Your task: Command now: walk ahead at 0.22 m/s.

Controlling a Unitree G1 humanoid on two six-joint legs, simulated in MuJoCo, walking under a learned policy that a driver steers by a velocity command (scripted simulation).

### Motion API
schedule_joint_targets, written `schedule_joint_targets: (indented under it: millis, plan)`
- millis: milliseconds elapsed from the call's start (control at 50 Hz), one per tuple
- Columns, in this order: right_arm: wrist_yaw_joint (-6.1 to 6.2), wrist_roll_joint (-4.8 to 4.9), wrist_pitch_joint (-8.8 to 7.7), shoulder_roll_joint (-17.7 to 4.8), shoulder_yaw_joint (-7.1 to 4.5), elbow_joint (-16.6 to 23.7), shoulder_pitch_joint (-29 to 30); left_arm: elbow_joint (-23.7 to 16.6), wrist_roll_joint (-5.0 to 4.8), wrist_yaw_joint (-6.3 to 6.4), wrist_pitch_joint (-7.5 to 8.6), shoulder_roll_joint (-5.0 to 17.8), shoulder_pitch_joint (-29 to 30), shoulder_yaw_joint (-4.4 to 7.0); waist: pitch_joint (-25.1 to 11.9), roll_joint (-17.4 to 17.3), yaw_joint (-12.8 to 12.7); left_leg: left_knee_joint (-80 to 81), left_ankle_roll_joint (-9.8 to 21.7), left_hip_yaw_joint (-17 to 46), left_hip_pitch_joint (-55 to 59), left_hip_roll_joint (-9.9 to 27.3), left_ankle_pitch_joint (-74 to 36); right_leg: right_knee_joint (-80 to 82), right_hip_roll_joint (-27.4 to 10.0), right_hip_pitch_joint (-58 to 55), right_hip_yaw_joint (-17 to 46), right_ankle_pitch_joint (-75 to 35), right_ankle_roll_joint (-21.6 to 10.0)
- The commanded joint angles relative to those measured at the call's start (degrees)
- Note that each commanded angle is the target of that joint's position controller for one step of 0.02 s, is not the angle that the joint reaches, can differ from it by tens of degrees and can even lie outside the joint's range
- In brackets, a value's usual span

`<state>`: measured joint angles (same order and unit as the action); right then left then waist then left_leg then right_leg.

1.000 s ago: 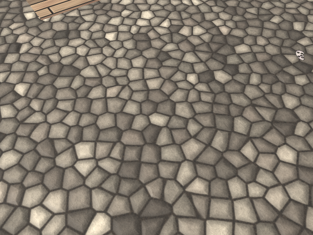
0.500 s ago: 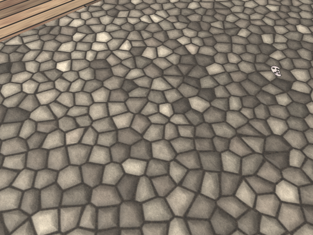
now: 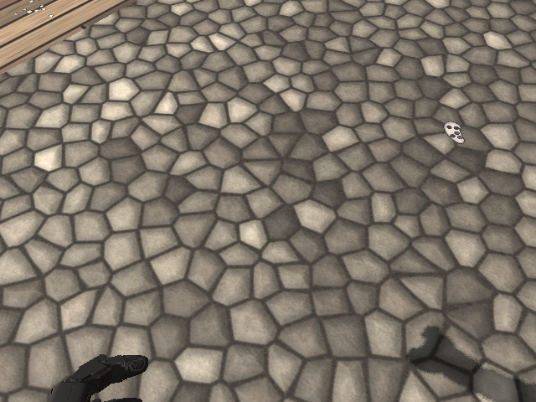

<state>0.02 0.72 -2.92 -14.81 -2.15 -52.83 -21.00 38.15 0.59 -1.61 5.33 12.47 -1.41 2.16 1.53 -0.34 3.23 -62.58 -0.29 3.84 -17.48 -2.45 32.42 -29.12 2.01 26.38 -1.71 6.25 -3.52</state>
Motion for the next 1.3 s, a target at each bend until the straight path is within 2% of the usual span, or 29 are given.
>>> schedule_joint_targets:
  millis: [20,40,80,120,160,220,260,280,300,320,340,360,400,460,580,840,1300]
  plan:
    - [0.76,-0.29,0.55,-6.7,-1.87,4.2,1.4,0.2,-0.29,0.47,-0.7,5.1,-6.9,1.62,-8.9,1.0,-3.3,-2.8,-2.3,1.2,-17.4,6.7,-3.4,7.2,-17.5,-22.8,16.3,-38.2,-12.5]
    - [1.02,-0.65,1.68,-5.2,-1.81,3.8,-0.1,0.4,0.38,0.25,-0.67,4.6,-4.5,1.4,-7.7,2.5,-0.9,1.0,-2.8,1.1,-10.7,7.6,-5.5,9.5,-15.6,-15.0,13.3,-36.1,-11.5]
    - [1.53,-0.83,2.92,-2.0,-1.2,3.0,-2.7,0.9,1.43,-0.01,-0.49,5.3,-1.4,1.55,-8.2,5.8,1.4,9.2,-3.8,-1.1,-1.9,6.5,-9.0,11.5,-13.4,-6.9,8.3,-36.9,-11.1]
    - [1.87,-1.23,3.23,-2.3,-1.14,3.5,-0.7,2.4,1.29,0.45,-0.66,6.3,-1.8,1.76,-9.8,7.0,0.9,15.7,-3.7,-1.4,1.2,6.4,-14.6,11.9,-12.9,-6.3,6.7,-33.3,-10.6]
    - [1.98,-1.25,3.73,-3.5,-1.5,3.9,1.8,4.1,0.91,1.02,-1.32,7.0,-3.0,1.81,-10.2,6.8,-0.1,19.6,-3.3,-1.4,3.0,6.2,-19.7,12.9,-13.0,-6.4,7.1,-22.5,-9.9]
    - [2.01,-1.46,4.24,-4.1,-1.86,4.6,5.5,5.9,0.51,1.4,-2.19,6.6,-3.2,1.34,-6.7,6.3,-0.5,26.5,-2.0,-1.7,5.8,5.9,-22.3,13.8,-12.0,-3.8,8.5,0.3,-7.6]
    - [2.0,-2.38,3.98,-4.3,-1.87,5.0,6.9,7.4,0.15,1.42,-2.42,4.9,-4.8,0.59,-4.1,4.5,-0.3,34.5,-0.5,-1.5,8.9,6.1,-25.9,12.0,-9.1,-2.8,8.6,11.6,-3.7]
    - [2.21,-2.51,3.69,-6.1,-2.05,5.7,7.1,8.2,0.52,1.4,-2.38,4.0,-6.9,0.26,-3.3,2.0,-1.1,37.2,0.7,2.0,10.3,9.2,-30.4,9.3,-7.1,-2.3,8.0,14.8,-1.3]
    - [2.58,-1.86,3.59,-10.1,-2.82,6.0,8.2,8.7,0.86,1.29,-2.15,4.5,-10.9,0.58,-2.6,-5.1,-4.8,36.6,2.8,3.8,10.1,11.8,-32.1,6.3,-3.2,-1.5,5.2,16.3,0.7]
    - [2.21,-1.23,3.56,-8.4,-2.78,4.8,9.5,9.1,0.68,1.73,-2.61,3.4,-11.5,0.29,-3.2,-10.1,-5.4,39.2,3.9,4.2,2.9,10.8,-17.8,5.3,-1.4,-7.9,1.7,12.9,2.0]
    - [1.81,-1.29,3.33,-5.5,-2.17,5.1,10.6,9.4,0.45,2.16,-3.11,4.9,-9.3,0.58,-1.1,-8.2,-4.2,40.8,3.0,3.8,-0.9,9.0,-12.4,4.2,-1.6,-10.6,1.5,10.3,2.5]
    - [1.66,-1.61,2.97,-4.4,-1.72,4.9,11.1,9.5,0.17,2.53,-3.58,5.2,-8.5,0.8,-1.0,-6.7,-4.0,40.9,1.9,2.8,-1.7,8.2,-13.4,3.8,-2.2,-11.8,1.7,8.3,2.2]
    - [1.47,-1.39,2.16,-4.7,-1.7,4.3,11.3,10.4,0.32,2.84,-4.13,5.4,-9.2,0.94,-1.5,-5.3,-4.0,39.0,0.9,1.6,0.8,7.1,-20.5,3.7,-2.9,-12.2,2.5,4.9,1.8]
    - [1.59,-0.97,1.74,-4.8,-1.67,3.0,10.1,11.6,-0.03,2.74,-3.85,5.5,-8.8,1.16,-3.6,-2.8,-3.3,36.5,1.3,0.8,4.4,6.7,-28.8,2.9,-3.5,-13.4,2.8,-0.4,1.9]
    - [1.64,-0.78,2.15,-4.4,-1.54,1.1,10.7,14.5,-0.52,3.09,-4.48,5.5,-8.9,1.43,-4.1,-0.2,-3.3,35.2,2.1,-0.1,6.2,6.0,-34.2,2.1,-3.8,-15.3,2.6,-4.1,2.4]
    - [1.81,-0.81,2.9,-3.8,-1.4,-2.9,11.7,19.5,-0.56,3.82,-5.24,6.3,-8.5,1.33,-1.7,0.0,-3.4,36.5,1.8,-1.5,6.5,4.6,-31.4,3.3,-4.1,-15.7,2.5,-2.3,2.9]
    - [2.27,-0.85,3.07,-2.7,-0.45,-7.7,8.8,24.5,-0.41,4.02,-4.97,4.5,-11.7,0.08,1.0,0.4,-3.3,39.0,1.2,-2.3,4.7,3.7,-22.7,6.0,-3.7,-13.4,2.1,5.4,3.0]
